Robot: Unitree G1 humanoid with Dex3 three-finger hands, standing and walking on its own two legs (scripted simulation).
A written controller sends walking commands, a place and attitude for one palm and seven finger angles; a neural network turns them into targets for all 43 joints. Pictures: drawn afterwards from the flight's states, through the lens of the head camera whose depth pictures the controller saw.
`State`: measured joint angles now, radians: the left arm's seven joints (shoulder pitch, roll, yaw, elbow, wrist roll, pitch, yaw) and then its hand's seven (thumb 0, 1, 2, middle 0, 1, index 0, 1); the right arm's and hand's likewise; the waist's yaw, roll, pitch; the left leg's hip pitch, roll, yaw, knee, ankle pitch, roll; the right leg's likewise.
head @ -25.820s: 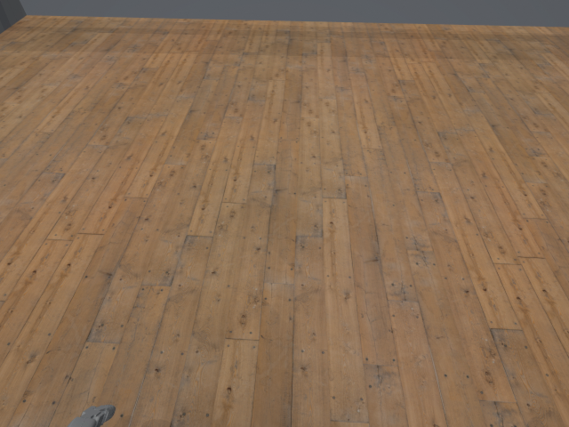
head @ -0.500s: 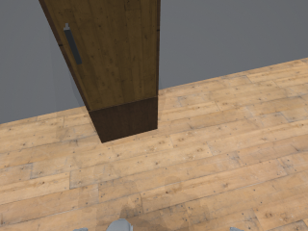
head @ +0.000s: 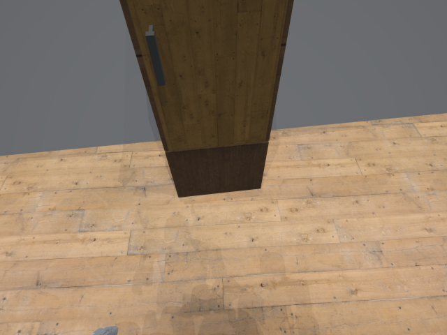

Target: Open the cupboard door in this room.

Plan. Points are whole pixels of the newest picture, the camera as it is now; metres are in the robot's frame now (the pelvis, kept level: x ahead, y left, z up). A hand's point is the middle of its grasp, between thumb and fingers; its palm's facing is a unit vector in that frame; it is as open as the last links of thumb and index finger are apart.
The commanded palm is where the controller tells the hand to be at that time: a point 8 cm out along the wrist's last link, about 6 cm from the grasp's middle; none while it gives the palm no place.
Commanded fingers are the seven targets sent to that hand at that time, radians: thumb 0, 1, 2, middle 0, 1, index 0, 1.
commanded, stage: turn to face it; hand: left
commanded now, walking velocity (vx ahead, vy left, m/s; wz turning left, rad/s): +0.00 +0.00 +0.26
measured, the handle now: (156, 56) +0.77 +0.21 +0.06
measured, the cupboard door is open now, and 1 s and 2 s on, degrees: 0 0 0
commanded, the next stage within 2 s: take the last steps up to it in 0.06 s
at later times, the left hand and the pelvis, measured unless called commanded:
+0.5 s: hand out of the picture -0.08 +0.17 -0.18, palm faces +0.23 -0.96 -0.17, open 7.3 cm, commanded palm none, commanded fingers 0.00 0.90 0.90 -0.20 -0.30 -0.20 -0.30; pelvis -0.01 +0.00 +0.00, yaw +8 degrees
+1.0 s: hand (163, 293) +0.22 +0.15 -0.18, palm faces +0.10 -0.97 -0.23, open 7.3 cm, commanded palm none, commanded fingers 0.00 0.90 0.90 -0.20 -0.30 -0.20 -0.30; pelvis +0.15 -0.05 -0.02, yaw +5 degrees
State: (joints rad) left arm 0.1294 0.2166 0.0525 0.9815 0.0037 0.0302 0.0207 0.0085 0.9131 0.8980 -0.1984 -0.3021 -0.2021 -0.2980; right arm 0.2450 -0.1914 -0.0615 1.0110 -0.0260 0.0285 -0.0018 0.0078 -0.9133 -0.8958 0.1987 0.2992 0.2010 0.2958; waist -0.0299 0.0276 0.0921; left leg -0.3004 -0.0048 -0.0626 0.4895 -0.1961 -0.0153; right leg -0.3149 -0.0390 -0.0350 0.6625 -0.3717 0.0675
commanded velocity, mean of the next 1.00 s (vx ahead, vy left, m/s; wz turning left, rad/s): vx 0.24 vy -0.05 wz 0.03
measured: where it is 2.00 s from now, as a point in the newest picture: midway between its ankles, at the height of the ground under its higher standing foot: (248, 334)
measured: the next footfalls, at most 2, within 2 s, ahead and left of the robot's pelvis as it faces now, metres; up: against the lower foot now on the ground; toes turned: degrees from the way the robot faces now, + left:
right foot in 0.02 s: +0.04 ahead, -0.13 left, +0.00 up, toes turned -3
left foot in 0.48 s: -0.03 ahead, +0.12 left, +0.00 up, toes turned +13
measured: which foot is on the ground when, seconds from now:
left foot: down 0.00-0.04, up 0.06-0.46, down 0.48-0.90, up 0.92-1.00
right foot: up 0.00-0.00, down 0.02-0.48, up 0.50-0.88, down 0.90-1.00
